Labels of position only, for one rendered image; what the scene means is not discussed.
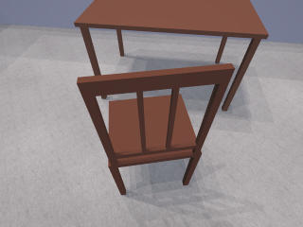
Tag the chair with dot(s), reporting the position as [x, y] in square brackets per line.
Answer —
[146, 130]

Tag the table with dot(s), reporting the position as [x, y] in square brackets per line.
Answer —
[223, 18]

